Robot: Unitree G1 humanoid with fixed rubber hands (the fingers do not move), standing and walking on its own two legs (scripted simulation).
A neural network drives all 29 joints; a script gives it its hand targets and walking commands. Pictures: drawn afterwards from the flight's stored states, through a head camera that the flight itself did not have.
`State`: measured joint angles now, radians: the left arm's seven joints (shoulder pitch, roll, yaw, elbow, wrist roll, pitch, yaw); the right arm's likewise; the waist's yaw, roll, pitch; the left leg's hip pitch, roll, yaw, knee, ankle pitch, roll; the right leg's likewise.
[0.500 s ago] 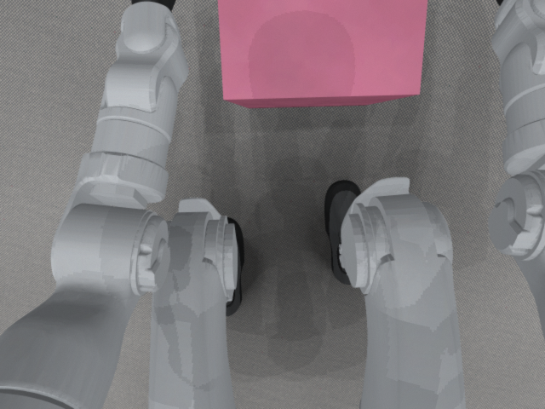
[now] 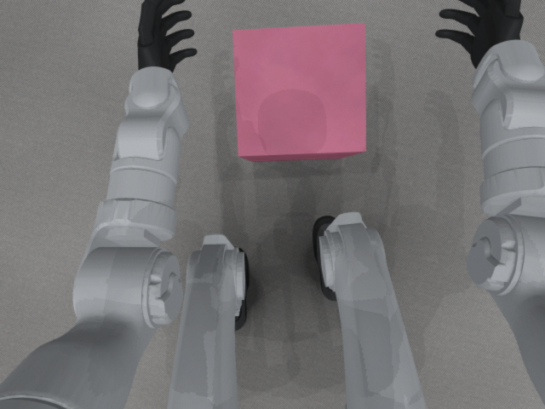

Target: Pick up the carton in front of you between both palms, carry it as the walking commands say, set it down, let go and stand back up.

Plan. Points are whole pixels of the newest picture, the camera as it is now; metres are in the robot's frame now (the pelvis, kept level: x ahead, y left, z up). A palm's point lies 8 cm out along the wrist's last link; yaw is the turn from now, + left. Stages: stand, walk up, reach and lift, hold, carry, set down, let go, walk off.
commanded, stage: set down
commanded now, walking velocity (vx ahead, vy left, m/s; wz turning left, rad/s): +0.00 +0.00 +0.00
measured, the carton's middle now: (297, 107) +0.50 -0.09 -0.38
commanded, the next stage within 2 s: let go in 0.38 s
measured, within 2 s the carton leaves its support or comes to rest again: neither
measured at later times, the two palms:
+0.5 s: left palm (85, 22) +0.52 +0.09 +0.03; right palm out of the picture +0.47 -0.31 +0.03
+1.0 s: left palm out of the picture +0.37 +0.18 +0.15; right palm out of the picture +0.32 -0.27 +0.15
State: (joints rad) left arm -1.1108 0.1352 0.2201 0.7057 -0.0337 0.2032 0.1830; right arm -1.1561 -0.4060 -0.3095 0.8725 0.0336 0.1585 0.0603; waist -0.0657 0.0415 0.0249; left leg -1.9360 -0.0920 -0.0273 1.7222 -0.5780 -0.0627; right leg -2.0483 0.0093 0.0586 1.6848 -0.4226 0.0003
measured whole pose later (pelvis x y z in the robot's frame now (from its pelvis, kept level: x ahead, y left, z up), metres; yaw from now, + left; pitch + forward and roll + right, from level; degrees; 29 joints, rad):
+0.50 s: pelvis +0.03 -0.01 +0.13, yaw -2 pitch +44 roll +4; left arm -0.92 0.08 0.26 0.69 0.07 0.17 0.13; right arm -0.97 -0.34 -0.35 0.84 -0.07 0.13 0.12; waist -0.05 0.03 -0.07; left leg -1.51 -0.06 -0.06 1.17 -0.42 -0.06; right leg -1.61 0.02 0.06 1.15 -0.29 -0.01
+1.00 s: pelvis +0.09 -0.01 +0.24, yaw -4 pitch +21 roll +1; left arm -0.11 0.13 0.11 0.53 0.05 0.02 0.00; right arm -0.11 -0.22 -0.14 0.55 -0.01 0.00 0.08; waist -0.03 0.01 -0.04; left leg -0.72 -0.02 -0.08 0.70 -0.35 -0.03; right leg -0.81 0.03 0.04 0.68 -0.24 -0.01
